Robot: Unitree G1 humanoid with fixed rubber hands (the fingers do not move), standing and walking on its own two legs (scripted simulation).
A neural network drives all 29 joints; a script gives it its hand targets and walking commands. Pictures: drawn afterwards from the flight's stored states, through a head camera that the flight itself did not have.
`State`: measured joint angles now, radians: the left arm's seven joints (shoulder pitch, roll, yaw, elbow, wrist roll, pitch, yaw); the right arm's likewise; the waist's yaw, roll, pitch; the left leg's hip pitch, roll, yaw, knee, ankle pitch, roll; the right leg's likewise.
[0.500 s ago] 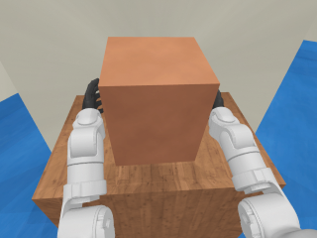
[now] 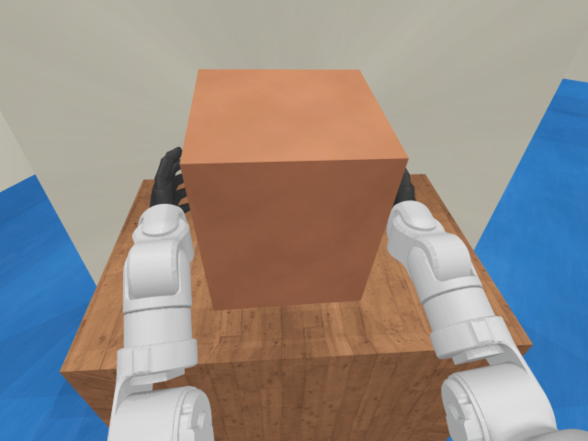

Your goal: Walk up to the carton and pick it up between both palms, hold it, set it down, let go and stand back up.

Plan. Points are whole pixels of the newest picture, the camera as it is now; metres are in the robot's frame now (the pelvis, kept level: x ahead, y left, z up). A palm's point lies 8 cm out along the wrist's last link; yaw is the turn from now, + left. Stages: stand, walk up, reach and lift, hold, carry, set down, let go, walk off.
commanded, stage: hold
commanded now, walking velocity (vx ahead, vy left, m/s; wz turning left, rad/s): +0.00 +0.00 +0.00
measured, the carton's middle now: (285, 192) +0.38 +0.01 +0.19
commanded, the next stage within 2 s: none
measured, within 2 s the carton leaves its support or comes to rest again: neither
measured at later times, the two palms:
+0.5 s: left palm (171, 208) +0.35 +0.16 +0.19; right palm (400, 206) +0.35 -0.15 +0.18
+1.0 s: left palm (171, 209) +0.35 +0.16 +0.19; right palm (399, 207) +0.35 -0.15 +0.18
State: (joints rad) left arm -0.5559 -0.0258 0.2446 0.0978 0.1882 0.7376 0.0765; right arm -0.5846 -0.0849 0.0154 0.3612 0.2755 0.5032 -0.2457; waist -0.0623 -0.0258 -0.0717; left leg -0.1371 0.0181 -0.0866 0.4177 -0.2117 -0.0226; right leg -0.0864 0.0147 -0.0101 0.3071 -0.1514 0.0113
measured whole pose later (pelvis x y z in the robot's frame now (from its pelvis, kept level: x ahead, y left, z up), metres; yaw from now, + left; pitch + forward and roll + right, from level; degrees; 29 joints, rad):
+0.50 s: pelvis -0.01 +0.00 +0.00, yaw +0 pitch -4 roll -1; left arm -0.60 -0.02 0.26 0.16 0.20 0.73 0.07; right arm -0.62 -0.08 0.00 0.42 0.26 0.49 -0.24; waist -0.06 -0.03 -0.07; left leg -0.14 0.02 -0.09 0.41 -0.20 -0.03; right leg -0.10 0.02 -0.01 0.31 -0.15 0.01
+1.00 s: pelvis +0.00 +0.00 +0.00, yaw +0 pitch -5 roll -1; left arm -0.57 -0.03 0.26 0.13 0.20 0.73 0.07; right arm -0.60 -0.08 0.00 0.40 0.27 0.50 -0.24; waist -0.07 -0.03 -0.06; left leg -0.13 0.02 -0.09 0.41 -0.21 -0.02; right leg -0.08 0.02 -0.01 0.31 -0.15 0.01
